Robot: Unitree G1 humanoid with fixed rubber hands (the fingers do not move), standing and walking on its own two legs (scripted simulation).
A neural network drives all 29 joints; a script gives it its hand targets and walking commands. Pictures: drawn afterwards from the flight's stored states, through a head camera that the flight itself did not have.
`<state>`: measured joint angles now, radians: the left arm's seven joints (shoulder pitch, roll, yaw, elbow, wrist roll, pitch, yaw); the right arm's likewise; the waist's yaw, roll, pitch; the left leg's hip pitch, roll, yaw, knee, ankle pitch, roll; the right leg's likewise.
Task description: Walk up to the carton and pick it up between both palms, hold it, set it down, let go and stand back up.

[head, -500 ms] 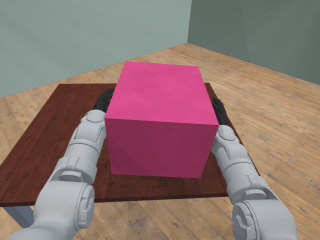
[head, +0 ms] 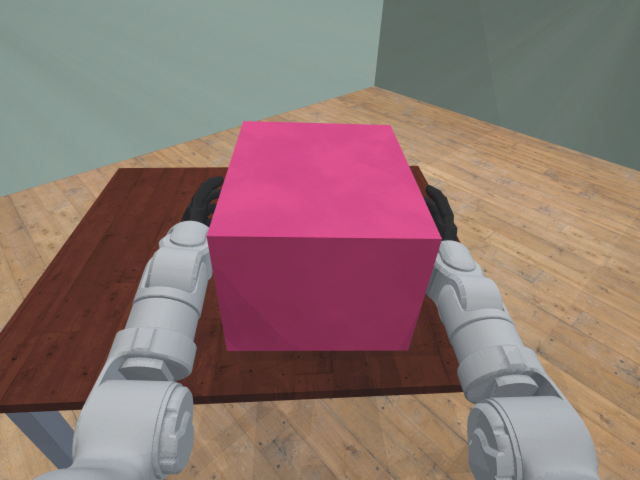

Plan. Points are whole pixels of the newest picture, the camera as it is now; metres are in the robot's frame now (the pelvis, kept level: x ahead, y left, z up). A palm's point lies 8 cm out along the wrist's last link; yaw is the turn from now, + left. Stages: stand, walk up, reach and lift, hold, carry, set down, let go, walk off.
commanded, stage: reach and lift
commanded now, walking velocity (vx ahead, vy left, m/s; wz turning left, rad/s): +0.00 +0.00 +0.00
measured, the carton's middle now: (318, 225) +0.42 +0.01 +0.16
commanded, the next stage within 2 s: hold in 0.38 s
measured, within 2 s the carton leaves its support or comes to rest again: neither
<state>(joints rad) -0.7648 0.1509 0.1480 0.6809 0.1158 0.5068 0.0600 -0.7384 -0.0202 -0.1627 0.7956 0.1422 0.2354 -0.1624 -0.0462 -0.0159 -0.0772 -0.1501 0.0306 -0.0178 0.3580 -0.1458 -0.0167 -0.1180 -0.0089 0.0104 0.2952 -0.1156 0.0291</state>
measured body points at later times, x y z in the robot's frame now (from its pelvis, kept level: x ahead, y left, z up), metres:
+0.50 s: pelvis +0.00 +0.00 +0.00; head -0.06 +0.01 +0.45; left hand +0.40 +0.17 +0.19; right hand +0.39 -0.15 +0.18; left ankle +0.03 +0.13 -0.75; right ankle +0.03 -0.14 -0.75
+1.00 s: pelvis -0.01 +0.00 +0.00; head -0.08 +0.01 +0.44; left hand +0.38 +0.17 +0.20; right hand +0.38 -0.15 +0.19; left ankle +0.03 +0.13 -0.75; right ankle +0.03 -0.14 -0.75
